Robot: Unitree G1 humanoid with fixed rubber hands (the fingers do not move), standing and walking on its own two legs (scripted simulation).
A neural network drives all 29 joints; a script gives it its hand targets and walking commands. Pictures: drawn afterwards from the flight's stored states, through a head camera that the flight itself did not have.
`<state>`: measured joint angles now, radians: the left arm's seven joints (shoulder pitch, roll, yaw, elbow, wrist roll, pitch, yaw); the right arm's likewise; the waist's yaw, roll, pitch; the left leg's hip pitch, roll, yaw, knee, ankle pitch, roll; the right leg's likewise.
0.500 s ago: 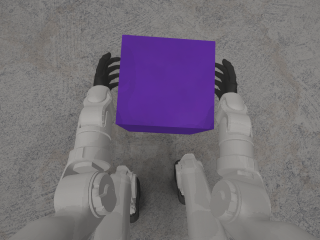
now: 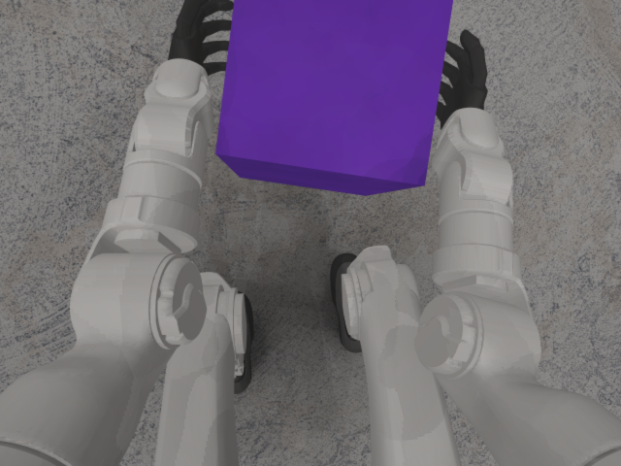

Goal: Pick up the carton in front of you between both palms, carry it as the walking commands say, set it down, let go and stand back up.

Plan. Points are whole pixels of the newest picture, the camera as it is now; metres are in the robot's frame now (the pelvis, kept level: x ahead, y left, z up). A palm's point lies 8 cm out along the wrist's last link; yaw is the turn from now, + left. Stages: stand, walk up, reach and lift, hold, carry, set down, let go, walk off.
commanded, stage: set down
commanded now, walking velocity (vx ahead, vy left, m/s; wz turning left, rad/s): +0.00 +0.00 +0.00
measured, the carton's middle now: (321, 104) +0.51 -0.09 -0.20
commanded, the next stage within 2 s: none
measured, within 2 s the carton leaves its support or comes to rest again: rests again in 1.12 s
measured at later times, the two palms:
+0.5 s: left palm (230, 79) +0.57 +0.03 -0.24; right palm (443, 111) +0.49 -0.26 -0.22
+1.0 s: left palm (223, 89) +0.56 +0.04 -0.26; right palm (433, 116) +0.48 -0.26 -0.24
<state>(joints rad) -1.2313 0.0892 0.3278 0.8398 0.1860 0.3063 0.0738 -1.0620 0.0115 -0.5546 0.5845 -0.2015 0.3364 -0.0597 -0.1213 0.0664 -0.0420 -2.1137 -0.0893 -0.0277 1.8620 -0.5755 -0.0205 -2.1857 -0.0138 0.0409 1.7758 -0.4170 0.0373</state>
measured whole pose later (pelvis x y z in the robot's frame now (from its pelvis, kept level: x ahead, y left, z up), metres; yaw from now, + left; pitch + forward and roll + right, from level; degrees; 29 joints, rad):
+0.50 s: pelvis +0.00 +0.01 -0.07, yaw -2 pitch +45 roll -1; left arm -1.46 0.23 0.10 1.01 0.06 0.25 0.14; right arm -1.28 -0.16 -0.47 0.78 -0.03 0.28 -0.06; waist -0.18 0.02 0.19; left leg -2.28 -0.09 -0.02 2.14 -0.65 -0.01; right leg -2.35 0.00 0.04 2.02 -0.46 0.06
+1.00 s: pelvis -0.01 +0.01 -0.09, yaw -2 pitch +41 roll -3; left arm -1.52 0.24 0.11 1.11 0.09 0.22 0.08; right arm -1.35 -0.22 -0.51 0.97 -0.06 0.21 -0.01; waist -0.16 0.01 0.27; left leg -2.28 -0.11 -0.03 2.20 -0.63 0.00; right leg -2.33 -0.01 0.04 2.07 -0.46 0.07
